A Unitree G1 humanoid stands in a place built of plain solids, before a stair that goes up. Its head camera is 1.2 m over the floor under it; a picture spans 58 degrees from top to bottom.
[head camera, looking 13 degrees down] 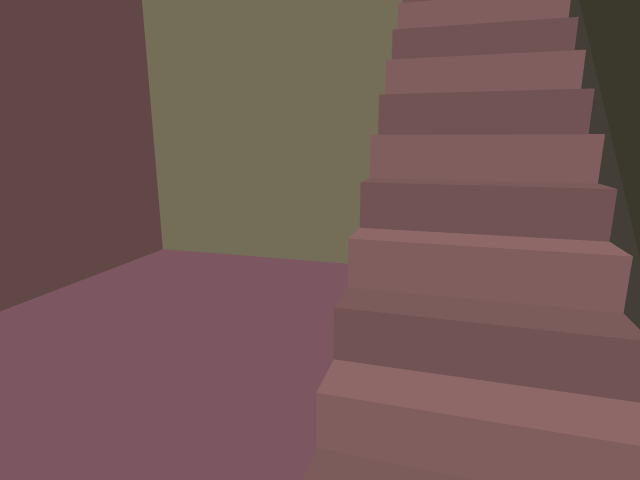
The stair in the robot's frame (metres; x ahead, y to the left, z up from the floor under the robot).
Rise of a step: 0.20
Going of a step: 0.23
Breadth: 0.98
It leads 16 degrees to the right of straight ahead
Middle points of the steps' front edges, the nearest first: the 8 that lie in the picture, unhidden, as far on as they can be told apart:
1.11 -0.46 0.41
1.33 -0.52 0.61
1.55 -0.59 0.82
1.77 -0.65 1.02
1.98 -0.71 1.23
2.20 -0.77 1.43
2.42 -0.84 1.63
2.64 -0.90 1.84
